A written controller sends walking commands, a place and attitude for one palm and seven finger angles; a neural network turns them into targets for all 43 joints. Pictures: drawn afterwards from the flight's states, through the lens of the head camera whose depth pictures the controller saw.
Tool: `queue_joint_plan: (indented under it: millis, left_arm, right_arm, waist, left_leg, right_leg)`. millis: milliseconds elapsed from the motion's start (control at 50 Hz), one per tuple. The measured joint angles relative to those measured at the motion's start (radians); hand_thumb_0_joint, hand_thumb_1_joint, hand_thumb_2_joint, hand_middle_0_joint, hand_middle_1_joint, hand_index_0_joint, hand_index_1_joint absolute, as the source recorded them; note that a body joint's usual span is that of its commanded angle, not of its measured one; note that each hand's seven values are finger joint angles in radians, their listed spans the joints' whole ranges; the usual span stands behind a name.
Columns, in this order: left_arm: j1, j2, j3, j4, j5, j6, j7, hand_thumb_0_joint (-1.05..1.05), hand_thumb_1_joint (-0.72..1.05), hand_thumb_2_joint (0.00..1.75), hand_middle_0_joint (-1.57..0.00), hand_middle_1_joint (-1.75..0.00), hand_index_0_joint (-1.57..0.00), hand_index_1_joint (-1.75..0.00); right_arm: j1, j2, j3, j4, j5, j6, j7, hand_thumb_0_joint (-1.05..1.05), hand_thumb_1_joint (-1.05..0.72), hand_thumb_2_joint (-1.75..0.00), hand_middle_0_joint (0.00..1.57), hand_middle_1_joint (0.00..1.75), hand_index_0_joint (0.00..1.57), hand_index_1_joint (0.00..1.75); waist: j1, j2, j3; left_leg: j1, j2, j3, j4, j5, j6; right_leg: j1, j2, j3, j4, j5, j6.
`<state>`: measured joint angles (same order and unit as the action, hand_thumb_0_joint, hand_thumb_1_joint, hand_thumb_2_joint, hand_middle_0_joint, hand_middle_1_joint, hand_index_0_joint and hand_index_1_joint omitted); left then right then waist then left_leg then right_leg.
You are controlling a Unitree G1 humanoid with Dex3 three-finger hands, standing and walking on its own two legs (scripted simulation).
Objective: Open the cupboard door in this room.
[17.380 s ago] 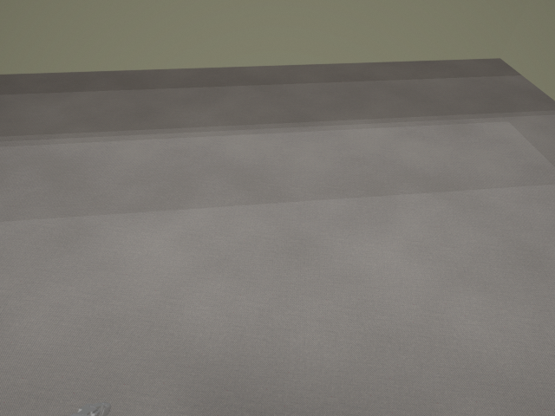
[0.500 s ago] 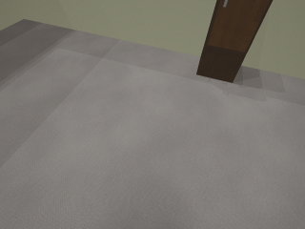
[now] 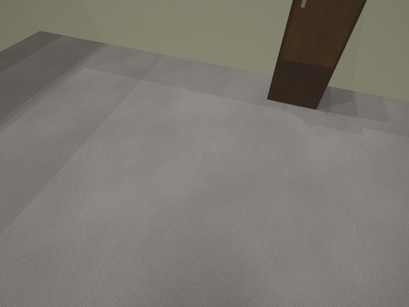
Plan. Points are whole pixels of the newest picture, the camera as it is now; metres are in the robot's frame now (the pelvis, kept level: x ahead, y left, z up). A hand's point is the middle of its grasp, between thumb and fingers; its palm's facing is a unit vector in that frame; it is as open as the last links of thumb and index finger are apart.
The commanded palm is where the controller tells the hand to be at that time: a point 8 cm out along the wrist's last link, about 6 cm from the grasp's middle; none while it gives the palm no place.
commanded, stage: turn or walk to find it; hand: left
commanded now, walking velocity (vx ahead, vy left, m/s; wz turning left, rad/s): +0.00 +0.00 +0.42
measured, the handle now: out of the picture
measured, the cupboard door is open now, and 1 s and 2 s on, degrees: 0 0 0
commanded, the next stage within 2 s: stand and wait in 0.14 s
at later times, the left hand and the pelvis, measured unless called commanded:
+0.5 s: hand out of the picture +0.02 +0.22 -0.16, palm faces +0.00 -0.95 -0.32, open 7.3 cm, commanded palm none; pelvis -0.02 -0.02 +0.00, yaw +0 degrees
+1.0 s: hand out of the picture +0.03 +0.19 -0.17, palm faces +0.14 -0.96 -0.23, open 7.3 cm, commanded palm none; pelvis -0.04 -0.02 +0.00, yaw +10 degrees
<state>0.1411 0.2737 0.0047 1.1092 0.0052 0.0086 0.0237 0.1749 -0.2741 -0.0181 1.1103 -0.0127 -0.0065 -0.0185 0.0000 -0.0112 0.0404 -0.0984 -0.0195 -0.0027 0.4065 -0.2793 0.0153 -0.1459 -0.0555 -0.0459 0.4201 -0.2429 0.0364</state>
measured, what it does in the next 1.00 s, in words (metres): lifts its right foot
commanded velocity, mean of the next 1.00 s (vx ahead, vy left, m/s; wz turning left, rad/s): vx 0.00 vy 0.00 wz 0.17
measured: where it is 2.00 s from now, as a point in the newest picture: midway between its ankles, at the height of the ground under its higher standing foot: outside the picture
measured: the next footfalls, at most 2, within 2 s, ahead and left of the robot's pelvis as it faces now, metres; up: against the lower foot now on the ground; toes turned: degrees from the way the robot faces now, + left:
right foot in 1.14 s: +0.01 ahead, -0.15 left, +0.00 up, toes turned +11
left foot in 1.52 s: -0.09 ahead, +0.07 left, +0.00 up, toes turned +22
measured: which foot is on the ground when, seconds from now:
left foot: down 0.00-1.00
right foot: down 0.00-0.84, up 0.86-1.00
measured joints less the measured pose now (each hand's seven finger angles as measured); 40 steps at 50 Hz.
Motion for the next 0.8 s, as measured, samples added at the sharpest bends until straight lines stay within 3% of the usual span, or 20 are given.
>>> queue_joint_plan:
  millis: [100, 260, 460, 600, 720, 800]
  left_arm:
    - [0.001, -0.016, -0.002, -0.025, 0.003, 0.008, 0.001, 0.00, 0.91, 0.90, -0.20, -0.30, -0.20, -0.30]
    - [0.042, -0.020, -0.017, 0.026, 0.004, -0.011, -0.022, 0.00, 0.91, 0.90, -0.21, -0.30, -0.21, -0.30]
    - [0.028, 0.040, -0.001, 0.035, 0.004, -0.014, -0.027, 0.00, 0.91, 0.90, -0.21, -0.30, -0.21, -0.30]
    - [-0.017, 0.073, 0.009, 0.008, 0.000, -0.003, -0.020, 0.00, 0.91, 0.90, -0.20, -0.30, -0.21, -0.30]
    - [-0.039, 0.038, 0.006, -0.043, 0.000, 0.014, -0.009, 0.00, 0.91, 0.90, -0.20, -0.30, -0.20, -0.30]
    - [-0.036, -0.001, 0.002, -0.076, 0.003, 0.023, -0.009, 0.00, 0.91, 0.90, -0.20, -0.30, -0.20, -0.30]
  right_arm:
    - [-0.015, 0.012, 0.004, -0.026, -0.003, 0.020, 0.009, 0.00, -0.91, -0.89, 0.20, 0.29, 0.20, 0.30]
    - [-0.039, 0.028, 0.021, -0.004, 0.002, -0.001, 0.020, 0.00, -0.91, -0.89, 0.20, 0.29, 0.20, 0.30]
    - [-0.042, -0.048, 0.011, 0.008, -0.001, 0.001, 0.017, 0.01, -0.91, -0.89, 0.20, 0.30, 0.20, 0.30]
    - [-0.032, -0.090, 0.008, -0.003, -0.005, 0.016, 0.017, 0.01, -0.91, -0.89, 0.20, 0.29, 0.20, 0.30]
    - [-0.010, -0.054, 0.011, -0.032, -0.008, 0.040, 0.021, 0.01, -0.91, -0.89, 0.19, 0.29, 0.20, 0.30]
    - [0.010, -0.006, 0.008, -0.057, -0.008, 0.048, 0.027, 0.01, -0.91, -0.89, 0.19, 0.29, 0.20, 0.30]
  waist:
    - [0.009, 0.007, 0.002]
    - [0.023, 0.018, 0.010]
    - [0.024, 0.019, 0.021]
    - [0.007, 0.018, 0.019]
    - [0.001, 0.025, 0.014]
    - [-0.007, 0.024, 0.023]
  left_leg:
    - [-0.051, 0.000, -0.024, 0.054, -0.011, -0.009]
    - [-0.008, 0.025, -0.013, -0.008, 0.024, -0.023]
    - [0.003, 0.042, -0.008, -0.053, 0.057, -0.035]
    - [-0.026, 0.038, -0.029, -0.025, 0.051, -0.039]
    - [-0.096, 0.028, -0.062, 0.074, 0.012, -0.039]
    - [-0.146, 0.027, -0.051, 0.160, -0.023, -0.031]
  right_leg:
    - [-0.040, -0.002, -0.023, 0.051, -0.019, -0.008]
    - [-0.002, 0.025, -0.014, -0.017, 0.026, -0.028]
    - [0.008, 0.043, -0.011, -0.068, 0.063, -0.041]
    - [-0.012, 0.038, -0.031, -0.041, 0.050, -0.042]
    - [-0.053, 0.026, -0.063, 0.028, 0.012, -0.040]
    - [-0.080, 0.010, -0.089, 0.090, -0.020, -0.033]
